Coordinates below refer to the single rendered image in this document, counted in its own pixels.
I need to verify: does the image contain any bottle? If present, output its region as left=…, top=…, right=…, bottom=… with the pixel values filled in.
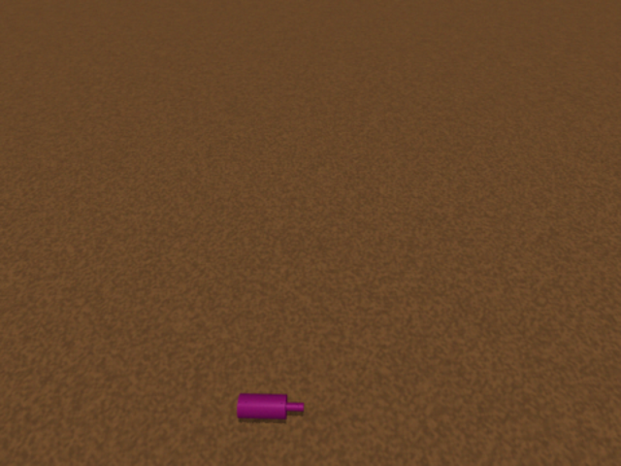
left=237, top=393, right=304, bottom=419

